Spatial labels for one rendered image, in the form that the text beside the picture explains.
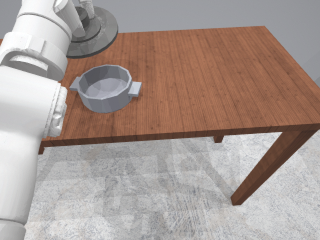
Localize left robot hand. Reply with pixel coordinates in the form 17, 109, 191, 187
72, 0, 95, 38

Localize table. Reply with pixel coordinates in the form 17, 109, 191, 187
0, 26, 320, 206

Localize knob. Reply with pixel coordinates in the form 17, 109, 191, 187
75, 6, 90, 28

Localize robot left upper arm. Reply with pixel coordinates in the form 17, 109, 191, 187
0, 65, 68, 240

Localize pot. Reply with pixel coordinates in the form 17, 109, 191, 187
69, 64, 142, 113

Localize robot left forearm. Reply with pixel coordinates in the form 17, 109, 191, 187
0, 0, 80, 82

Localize lid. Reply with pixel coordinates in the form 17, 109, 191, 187
66, 5, 119, 59

